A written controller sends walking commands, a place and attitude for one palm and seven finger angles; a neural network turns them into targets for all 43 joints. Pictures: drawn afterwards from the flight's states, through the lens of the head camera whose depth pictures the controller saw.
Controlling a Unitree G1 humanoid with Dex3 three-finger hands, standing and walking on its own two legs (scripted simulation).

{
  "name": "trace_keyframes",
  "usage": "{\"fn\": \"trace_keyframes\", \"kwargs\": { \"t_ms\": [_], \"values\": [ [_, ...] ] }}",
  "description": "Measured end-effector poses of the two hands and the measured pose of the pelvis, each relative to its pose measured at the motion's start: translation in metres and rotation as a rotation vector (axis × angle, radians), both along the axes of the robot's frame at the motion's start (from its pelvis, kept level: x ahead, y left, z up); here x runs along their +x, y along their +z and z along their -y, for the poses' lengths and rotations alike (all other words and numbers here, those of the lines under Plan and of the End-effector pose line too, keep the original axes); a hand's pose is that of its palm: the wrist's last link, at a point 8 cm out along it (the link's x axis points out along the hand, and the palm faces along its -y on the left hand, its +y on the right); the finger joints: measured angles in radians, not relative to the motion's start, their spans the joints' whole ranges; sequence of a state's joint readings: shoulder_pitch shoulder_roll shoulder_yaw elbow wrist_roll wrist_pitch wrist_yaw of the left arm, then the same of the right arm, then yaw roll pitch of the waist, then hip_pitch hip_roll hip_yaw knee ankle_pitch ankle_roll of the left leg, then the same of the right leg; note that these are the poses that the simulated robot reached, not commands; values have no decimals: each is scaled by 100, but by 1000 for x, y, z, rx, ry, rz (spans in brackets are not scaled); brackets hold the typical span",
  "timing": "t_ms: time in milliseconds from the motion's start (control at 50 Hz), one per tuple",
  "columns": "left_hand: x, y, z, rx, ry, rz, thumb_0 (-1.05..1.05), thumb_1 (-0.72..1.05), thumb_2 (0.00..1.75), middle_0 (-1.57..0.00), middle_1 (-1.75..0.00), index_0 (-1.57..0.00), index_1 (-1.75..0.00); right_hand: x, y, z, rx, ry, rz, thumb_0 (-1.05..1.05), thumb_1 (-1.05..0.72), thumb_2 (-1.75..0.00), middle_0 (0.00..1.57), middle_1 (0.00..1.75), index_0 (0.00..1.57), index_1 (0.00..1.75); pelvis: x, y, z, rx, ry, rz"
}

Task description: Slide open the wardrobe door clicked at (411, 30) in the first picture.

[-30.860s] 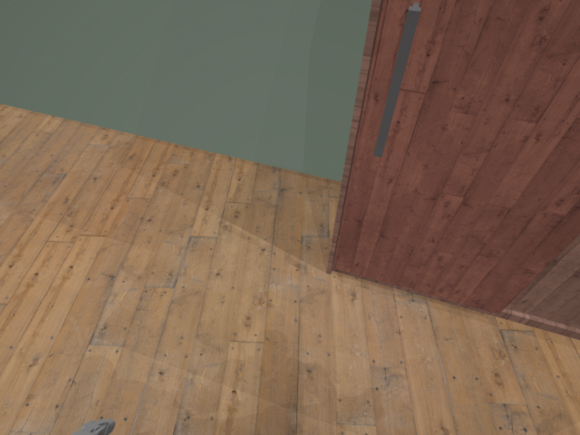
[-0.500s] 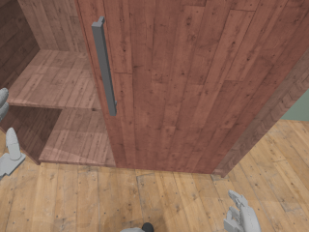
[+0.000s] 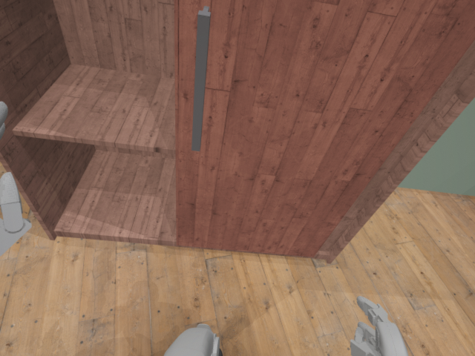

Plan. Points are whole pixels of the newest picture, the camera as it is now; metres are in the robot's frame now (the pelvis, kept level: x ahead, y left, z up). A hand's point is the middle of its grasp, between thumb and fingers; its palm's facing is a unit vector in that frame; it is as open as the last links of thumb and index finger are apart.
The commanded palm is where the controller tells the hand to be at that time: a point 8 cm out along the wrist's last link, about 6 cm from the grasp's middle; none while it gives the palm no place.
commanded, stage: stop stepping back and stand still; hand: left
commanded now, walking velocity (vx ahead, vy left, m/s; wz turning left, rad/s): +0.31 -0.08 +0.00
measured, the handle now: (200, 88) +0.63 +0.17 +0.11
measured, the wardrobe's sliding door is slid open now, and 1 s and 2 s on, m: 0.52 0.52 0.52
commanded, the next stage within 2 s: let the arm hang, fingers relaxed in 1.36 s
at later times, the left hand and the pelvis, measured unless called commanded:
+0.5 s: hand out of the picture +0.03 +0.42 +0.21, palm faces +0.47 -0.85 -0.26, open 7.4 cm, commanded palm -0.04 +0.43 +0.21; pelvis -0.21 +0.15 +0.00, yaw -4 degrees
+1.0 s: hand out of the picture -0.10 +0.48 +0.21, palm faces +0.41 -0.86 -0.31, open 7.5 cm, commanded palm -0.17 +0.53 +0.21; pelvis -0.33 +0.23 +0.01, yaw -3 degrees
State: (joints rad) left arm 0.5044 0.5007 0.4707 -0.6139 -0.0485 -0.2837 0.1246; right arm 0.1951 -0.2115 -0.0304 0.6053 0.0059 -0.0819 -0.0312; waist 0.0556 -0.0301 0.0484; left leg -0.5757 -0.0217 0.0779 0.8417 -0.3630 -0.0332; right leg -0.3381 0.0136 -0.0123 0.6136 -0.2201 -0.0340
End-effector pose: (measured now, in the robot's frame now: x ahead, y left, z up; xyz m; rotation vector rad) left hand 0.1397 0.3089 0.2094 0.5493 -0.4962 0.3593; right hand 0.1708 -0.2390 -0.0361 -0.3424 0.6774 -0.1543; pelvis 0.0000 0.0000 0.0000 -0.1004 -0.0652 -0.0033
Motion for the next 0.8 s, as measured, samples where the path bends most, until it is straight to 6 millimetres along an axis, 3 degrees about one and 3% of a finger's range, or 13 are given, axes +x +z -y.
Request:
{"fn": "trace_keyframes", "kwargs": {
  "t_ms": [80, 160, 200, 240, 320, 380, 460, 500, 560, 660, 740, 800],
  "values": [
    [-11, -16, -22, -97, -27, 95, 1, 88, 90, -21, -30, -21, -30, -44, -11, -19, -29, -29, -5, 2, -90, -90, 21, 30, 20, 30, -28, -13, -24, -17, -31, 30],
    [-14, -13, -42, -197, -35, 76, 2, 88, 90, -21, -30, -21, -30, -101, -9, -50, 40, -65, -39, 2, -90, -90, 20, 30, 20, 30, -67, 0, -40, -33, -24, 64],
    [-30, -4, -45, -217, -62, 23, 2, 88, 90, -20, -30, -21, -30, -129, 1, -66, 84, -84, -52, 2, -90, -90, 21, 30, 20, 30, -83, 15, -49, -34, -25, 60],
    [-59, 9, -46, -160, -91, -24, 2, 88, 90, -20, -30, -21, -30, -153, 7, -79, 117, -97, -49, 2, -90, -90, 21, 30, 20, 30, -96, 24, -61, -27, -6, 31],
    [-118, 21, -58, 49, -154, 47, 2, 88, 90, -21, -30, -21, -30, -186, -11, -91, 73, -90, -56, 2, -90, -90, 21, 30, 20, 30, -131, 1, -85, 84, -116, -17],
    [-130, 23, -93, 27, -108, 139, 1, 88, 89, -21, -30, -22, -30, -211, -21, -108, 55, -108, -80, 2, -90, -90, 21, 30, 20, 30, -155, -3, -109, 47, -87, -1],
    [-138, 8, -140, -87, -20, 152, 1, 88, 90, -21, -30, -21, -30, -242, -29, -132, 48, -146, -32, 2, -90, -90, 21, 30, 20, 30, -191, -13, -140, 25, -75, 29],
    [-149, 5, -149, -119, -19, 99, 1, 88, 90, -20, -30, -21, -30, -263, -22, -150, 85, -146, -37, 2, -90, -90, 21, 30, 20, 30, -207, -3, -146, 21, -76, 41],
    [-177, 7, -144, -163, -65, 15, 2, 89, 90, -20, -30, -21, -30, -292, -7, -174, 125, -128, -74, 2, -90, -90, 21, 30, 20, 30, -226, 18, -154, 7, -85, 34],
    [-234, 29, -141, -105, -101, -72, 2, 88, 90, -20, -30, -21, -30, -321, 11, -195, 117, -89, -98, 2, -90, -90, 21, 30, 20, 30, -256, 42, -166, -21, -52, -5],
    [-274, 35, -163, 50, -23, -17, 2, 88, 90, -21, -30, -21, -30, -322, -12, -193, 94, -55, -49, 2, -90, -90, 21, 30, 21, 30, -290, 13, -179, 59, -65, -43],
    [-288, 32, -193, -15, 45, 32, 1, 88, 90, -21, -30, -22, -30, -331, -15, -197, 80, -74, -73, 2, -90, -90, 21, 30, 20, 30, -303, 13, -192, 36, -55, -23]
  ]
}}
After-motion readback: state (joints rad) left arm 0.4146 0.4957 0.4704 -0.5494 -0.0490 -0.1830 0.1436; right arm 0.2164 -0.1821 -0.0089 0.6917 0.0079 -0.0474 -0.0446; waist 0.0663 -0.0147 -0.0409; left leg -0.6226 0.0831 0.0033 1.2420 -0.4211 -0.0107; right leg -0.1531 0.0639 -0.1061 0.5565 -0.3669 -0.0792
